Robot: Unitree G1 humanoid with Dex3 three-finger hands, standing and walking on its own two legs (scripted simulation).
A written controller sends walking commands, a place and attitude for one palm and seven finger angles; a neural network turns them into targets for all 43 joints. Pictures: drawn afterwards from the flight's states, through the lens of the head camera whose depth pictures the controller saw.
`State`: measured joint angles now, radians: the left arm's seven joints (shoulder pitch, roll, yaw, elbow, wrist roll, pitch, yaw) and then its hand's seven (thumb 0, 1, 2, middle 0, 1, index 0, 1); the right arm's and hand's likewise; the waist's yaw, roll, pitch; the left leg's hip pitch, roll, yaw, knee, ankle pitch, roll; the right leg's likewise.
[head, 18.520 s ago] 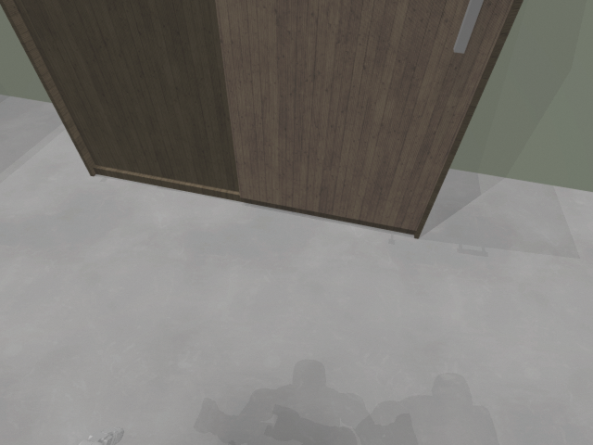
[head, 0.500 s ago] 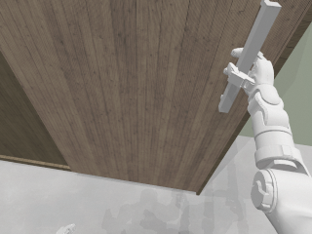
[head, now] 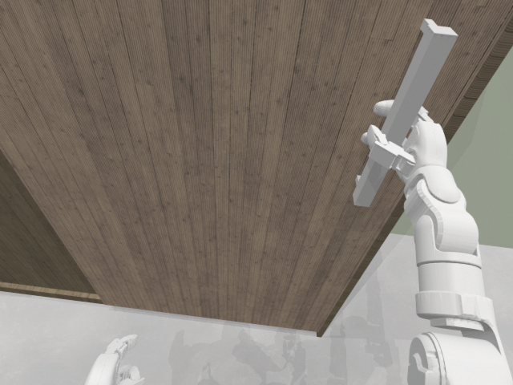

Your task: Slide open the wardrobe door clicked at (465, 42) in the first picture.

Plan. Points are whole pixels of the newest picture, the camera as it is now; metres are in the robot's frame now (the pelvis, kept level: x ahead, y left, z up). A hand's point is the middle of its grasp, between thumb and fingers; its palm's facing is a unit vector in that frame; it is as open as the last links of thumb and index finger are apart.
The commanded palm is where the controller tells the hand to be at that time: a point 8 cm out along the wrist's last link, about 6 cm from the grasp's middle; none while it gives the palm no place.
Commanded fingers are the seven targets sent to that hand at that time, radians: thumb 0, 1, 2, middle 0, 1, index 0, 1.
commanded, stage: tug the door sideways, standing still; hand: right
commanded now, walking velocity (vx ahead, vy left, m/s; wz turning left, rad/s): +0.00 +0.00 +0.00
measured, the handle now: (389, 126) +0.46 -0.15 +0.21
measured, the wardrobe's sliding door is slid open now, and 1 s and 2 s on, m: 0.00 0.01 0.24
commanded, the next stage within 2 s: step sideways, sliding the door along in 0.18 s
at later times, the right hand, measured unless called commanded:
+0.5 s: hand (376, 147) +0.42 -0.12 +0.20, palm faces +0.15 +0.98 -0.11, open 6.2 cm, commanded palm +0.40 -0.13 +0.21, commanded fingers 0.00 -0.90 -0.90 0.45 1.40 0.45 1.40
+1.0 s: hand (364, 148) +0.42 -0.11 +0.20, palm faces +0.21 +0.97 -0.09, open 6.7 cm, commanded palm +0.39 -0.08 +0.20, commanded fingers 0.00 -0.90 -0.90 0.45 1.40 0.45 1.40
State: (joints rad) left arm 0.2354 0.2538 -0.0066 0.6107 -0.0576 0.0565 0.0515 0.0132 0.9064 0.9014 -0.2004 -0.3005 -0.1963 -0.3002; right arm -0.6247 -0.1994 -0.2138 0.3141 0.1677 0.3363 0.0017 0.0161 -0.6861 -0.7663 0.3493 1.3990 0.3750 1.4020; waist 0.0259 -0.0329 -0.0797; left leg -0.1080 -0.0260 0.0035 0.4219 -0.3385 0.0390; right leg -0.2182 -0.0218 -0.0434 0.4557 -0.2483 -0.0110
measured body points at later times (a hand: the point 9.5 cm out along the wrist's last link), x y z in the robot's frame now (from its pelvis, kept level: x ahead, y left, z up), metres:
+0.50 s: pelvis -0.02 +0.01 -0.01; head +0.03 +0.05 +0.43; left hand +0.15 +0.21 -0.14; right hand +0.40 -0.18 +0.21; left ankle -0.02 +0.10 -0.72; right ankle -0.04 -0.13 -0.74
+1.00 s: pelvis +0.01 +0.09 -0.01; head +0.11 +0.06 +0.42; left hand +0.25 +0.25 -0.13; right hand +0.40 -0.16 +0.20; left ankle +0.08 +0.26 -0.67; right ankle -0.02 -0.08 -0.74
